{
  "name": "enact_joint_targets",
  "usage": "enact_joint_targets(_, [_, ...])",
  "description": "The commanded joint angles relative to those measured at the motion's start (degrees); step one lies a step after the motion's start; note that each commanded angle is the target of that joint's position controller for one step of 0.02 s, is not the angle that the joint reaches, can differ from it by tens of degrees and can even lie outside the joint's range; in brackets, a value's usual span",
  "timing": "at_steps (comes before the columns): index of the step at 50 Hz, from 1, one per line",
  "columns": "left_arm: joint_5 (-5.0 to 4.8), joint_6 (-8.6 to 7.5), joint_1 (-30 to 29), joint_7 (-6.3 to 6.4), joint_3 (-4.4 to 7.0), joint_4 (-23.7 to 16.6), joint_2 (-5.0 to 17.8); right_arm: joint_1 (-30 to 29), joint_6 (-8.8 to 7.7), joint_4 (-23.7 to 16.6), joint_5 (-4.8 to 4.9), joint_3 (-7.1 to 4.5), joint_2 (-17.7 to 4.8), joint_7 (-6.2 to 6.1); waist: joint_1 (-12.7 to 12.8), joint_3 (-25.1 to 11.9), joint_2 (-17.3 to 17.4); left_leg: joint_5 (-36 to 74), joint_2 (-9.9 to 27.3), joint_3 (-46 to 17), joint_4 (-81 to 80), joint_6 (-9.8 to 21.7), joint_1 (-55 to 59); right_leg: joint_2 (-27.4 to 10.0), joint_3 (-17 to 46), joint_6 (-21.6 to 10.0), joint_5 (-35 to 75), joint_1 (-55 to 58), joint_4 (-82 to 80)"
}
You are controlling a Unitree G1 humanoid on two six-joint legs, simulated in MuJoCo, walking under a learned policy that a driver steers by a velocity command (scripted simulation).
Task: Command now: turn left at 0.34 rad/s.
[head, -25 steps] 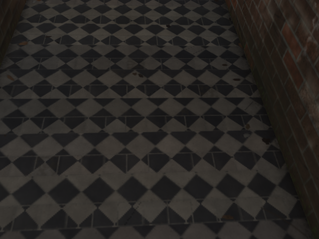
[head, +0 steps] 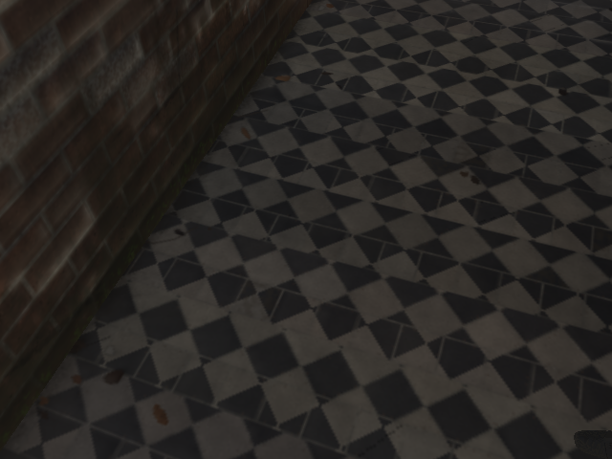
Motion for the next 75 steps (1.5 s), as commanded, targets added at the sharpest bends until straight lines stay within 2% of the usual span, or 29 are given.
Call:
enact_joint_targets(1, [-0.68,-0.91,-5.2,0.96,1.58,-6.0,7.9,3.9,-0.96,-1.9,0.1,-3.53,-9.8,-0.17,-2.9,-3.3,-9.0,-5.0,2.9,0.6,21.0,-2.5,-5.7,-19.7,21.1,-13.6,11.8,5.6,-13.1])
enact_joint_targets(3, [-1.7,-0.66,-5.0,1.33,0.68,-5.9,6.3,4.1,-0.37,-0.8,-0.01,-2.37,-5.8,-0.22,-2.2,-2.8,-8.0,-1.2,3.0,1.0,22.6,-4.0,-6.4,-16.2,15.9,-11.6,13.6,7.6,-12.2])
enact_joint_targets(8, [-1.32,0.82,-1.6,1.35,0.4,-4.5,6.1,0.7,-0.83,-1.0,0.24,0.24,-0.1,0.32,0.6,-4.9,-13.9,-1.6,7.3,9.6,-1.9,-5.1,3.4,-12.2,8.4,-10.8,15.5,11.0,-10.9])
enact_joint_targets(11, [-2.04,1.36,0.3,1.21,0.56,-3.8,7.6,3.4,-0.99,1.3,0.85,-0.42,-1.7,0.25,0.3,-5.4,-14.0,6.9,6.7,12.2,-18.0,-4.0,10.7,-13.3,9.7,-10.7,17.8,11.1,-8.3])
enact_joint_targets(13, [-2.61,0.66,2.8,1.03,-0.08,-2.7,6.2,5.1,-1.13,2.5,-0.07,-0.4,-2.7,0.09,-0.2,-5.5,-11.4,18.0,8.3,9.5,-27.4,-1.1,19.3,-12.2,9.0,-6.8,16.8,6.8,-7.2])
enact_joint_targets(15, [-1.22,-1.27,4.4,-0.39,-1.55,-2.9,1.8,4.8,-1.03,3.3,-1.71,-1.06,-6.2,-0.36,3.0,-7.1,4.5,26.7,16.3,3.5,-21.6,4.0,23.1,-5.2,1.9,-0.4,3.2,0.1,-5.1])
enact_joint_targets(17, [-2.28,-1.11,-3.8,-0.42,-0.34,-4.5,6.7,5.0,-1.31,2.9,-1.99,-1.6,-5.3,-0.14,-1.8,-2.8,4.4,14.5,15.6,3.7,-24.2,4.9,18.2,-2.3,0.0,1.7,1.7,-2.5,1.0])
enact_joint_targets(19, [-3.04,0.1,-3.1,0.01,0.37,-5.4,7.1,6.2,-1.48,3.2,-1.36,-2.56,-7.6,-0.93,-2.0,0.2,8.3,16.7,20.0,1.2,-25.9,6.9,16.6,-1.9,-1.3,1.2,0.1,-7.4,7.3])
enact_joint_targets(21, [-3.11,1.05,-2.1,-0.07,0.92,-6.3,6.3,5.5,-1.93,2.3,-1.3,-2.28,-6.2,-1.85,-2.4,0.1,11.1,27.6,26.9,-2.0,-26.3,11.3,16.2,-2.8,-2.5,1.3,-14.3,-11.5,19.8])
enact_joint_targets(23, [-3.28,2.18,-1.8,-0.35,1.37,-7.4,5.3,3.8,-2.62,2.0,-1.01,-2.21,-5.5,-2.14,-1.8,0.4,7.3,36.3,30.3,-1.1,-26.1,13.2,17.8,-6.1,-0.9,2.2,-19.8,-16.4,29.1])
enact_joint_targets(27, [-3.24,3.66,-0.4,-1.65,1.07,-8.8,4.1,-1.1,-2.53,1.9,0.06,-3.26,-6.9,-1.49,-1.2,-2.1,5.2,36.9,25.8,9.9,-23.3,9.5,16.8,-6.9,-5.2,3.0,-11.0,-9.2,20.2])
enact_joint_targets(31, [-3.33,4.21,6.8,-1.78,3.23,-8.6,6.7,0.9,-2.51,3.4,1.54,-3.33,-5.4,-0.49,1.2,-6.0,1.3,29.5,22.9,18.3,-8.4,4.0,13.1,-0.9,-8.7,-0.8,2.0,6.2,1.9])
enact_joint_targets(32, [-3.1,3.85,9.7,-0.63,5.24,-9.3,13.0,2.8,-2.74,3.0,0.24,-2.78,-3.4,-0.22,1.8,-5.3,-11.6,13.0,16.9,22.2,7.9,-1.4,0.0,-7.5,6.6,-5.9,22.5,15.8,-5.1])
enact_joint_targets(33, [-1.14,2.32,9.8,-0.56,6.07,-11.6,20.5,-1.9,-3.05,-1.8,-2.12,-1.15,0.5,-0.49,0.6,-7.8,-24.8,-16.4,6.1,15.5,23.5,-5.2,-17.1,-22.3,35.3,-19.4,36.8,20.5,-9.2])
enact_joint_targets(34, [0.15,0.65,10.8,-1.38,5.13,-12.0,17.4,-4.3,-3.42,-1.3,-1.23,-1.78,-2.9,-0.8,4.0,-13.1,-14.9,-15.9,7.1,6.4,30.0,-4.2,-17.9,-24.7,36.2,-22.4,28.3,21.0,-11.7])
enact_joint_targets(35, [-0.39,-0.3,8.7,-1.18,4.42,-11.8,15.5,-5.3,-3.64,-0.9,-0.16,-2.07,-4.2,-1.01,2.5,-9.2,-11.1,-10.7,7.9,5.6,29.9,-2.7,-18.5,-21.8,31.0,-19.5,22.2,18.3,-11.5])
enact_joint_targets(36, [-2.82,-0.47,8.3,-0.51,4.02,-10.9,13.2,-3.2,-4.14,0.5,-0.33,-2.57,-5.2,-0.87,0.9,-8.6,-6.3,-3.9,10.2,5.0,25.1,-1.5,-18.8,-17.8,27.7,-15.6,1.0,17.6,-12.9])
enact_joint_targets(37, [-4.21,-0.16,6.9,0.01,3.2,-11.2,11.3,-3.5,-4.51,1.0,-0.38,-3.04,-6.2,-0.69,0.5,-6.8,-6.1,1.2,11.4,5.0,19.6,-0.8,-18.2,-16.1,27.2,-13.4,-16.4,15.2,-15.4])
enact_joint_targets(39, [-3.54,-0.05,5.8,1.0,2.54,-12.2,11.3,-4.4,-5.43,1.3,-0.03,-3.21,-5.6,0.57,-0.1,-3.9,-9.7,8.4,9.6,6.4,15.2,-1.2,-15.3,-13.5,27.4,-12.5,-26.3,10.8,-19.5])
enact_joint_targets(43, [-2.97,-1.25,10.1,2.17,2.24,-11.0,11.0,-6.2,-8.04,2.9,-0.11,-2.61,-3.4,1.48,0.9,-2.8,-7.9,16.7,7.8,6.8,3.7,-2.4,-15.7,-12.1,24.6,-11.7,-17.1,14.2,-19.6])
enact_joint_targets(52, [-2.54,-1.22,13.5,1.95,1.48,-7.4,10.5,-12.0,-9.66,2.4,0.02,-1.0,-1.8,2.45,4.7,2.3,-10.8,21.1,7.4,9.2,-15.3,-3.5,-7.2,-10.7,20.9,-11.4,2.7,11.5,-15.3])
enact_joint_targets(58, [-2.41,0.19,9.3,2.2,0.78,-7.4,8.6,-3.8,-10.52,4.5,-1.66,-2.04,-4.6,2.9,-1.0,-3.5,-9.8,27.7,6.2,10.9,-24.6,0.8,9.4,-7.6,20.7,-6.6,29.2,13.4,-2.5])
enact_joint_targets(59, [-1.73,-0.17,8.6,2.24,0.16,-8.4,6.7,0.2,-10.72,4.7,-2.48,-2.44,-6.8,2.47,-2.8,-8.5,-6.8,40.3,12.2,6.2,-23.1,3.5,19.8,-4.9,18.5,-4.1,28.1,9.9,4.7])
enact_joint_targets(60, [-0.46,-0.57,12.2,2.45,-0.69,-8.7,4.9,6.0,-10.45,5.6,-3.45,-2.81,-10.1,2.32,-2.7,-16.1,2.9,60.2,21.6,-4.8,-18.4,10.8,35.3,0.7,13.7,-0.6,9.6,0.3,18.7])
enact_joint_targets(61, [-0.67,-0.66,18.6,2.32,-0.94,-7.0,4.9,9.0,-9.41,8.7,-2.1,-2.19,-7.6,2.75,-0.8,-20.2,14.2,62.5,29.8,-17.9,-19.7,19.9,40.2,4.6,9.9,3.2,-24.1,-7.3,31.8])
enact_joint_targets(62, [-1.03,-0.46,17.8,2.06,0.01,-6.4,9.2,7.8,-8.78,8.4,0.76,-1.36,-5.2,3.03,-0.9,-15.3,8.8,50.9,28.4,-19.6,-22.9,19.5,35.5,1.5,8.4,4.7,-24.9,-11.3,37.1])
enact_joint_targets(65, [-1.07,0.38,5.8,2.58,0.83,-9.5,9.7,1.6,-6.39,6.3,1.73,-1.43,-7.0,2.55,-1.6,-3.6,0.6,40.2,21.7,-12.4,-26.2,15.2,22.9,-1.8,4.1,6.0,-16.5,-16.5,36.6])
enact_joint_targets(68, [-1.47,0.34,4.9,2.61,-0.32,-10.2,4.7,0.6,-4.59,5.8,0.74,-2.33,-8.4,1.62,-0.1,-4.0,3.6,38.9,16.8,-9.0,-27.6,13.8,17.0,-0.4,2.5,6.0,-15.3,-10.3,22.8])
enact_joint_targets(75, [-1.99,-0.5,1.0,1.82,0.27,-10.7,5.8,0.0,-1.5,4.6,1.99,-3.75,-9.8,-0.3,-0.2,-7.8,5.8,30.5,14.2,-14.6,-25.9,10.8,12.9,3.0,4.4,5.9,-4.0,-0.1,5.9])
